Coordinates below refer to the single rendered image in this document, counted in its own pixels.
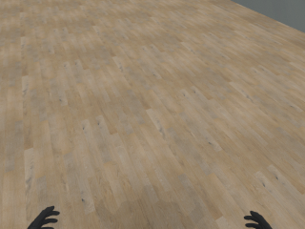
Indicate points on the left robot hand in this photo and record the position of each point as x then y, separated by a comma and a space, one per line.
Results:
41, 219

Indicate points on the right robot hand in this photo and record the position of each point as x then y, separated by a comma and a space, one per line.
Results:
262, 223

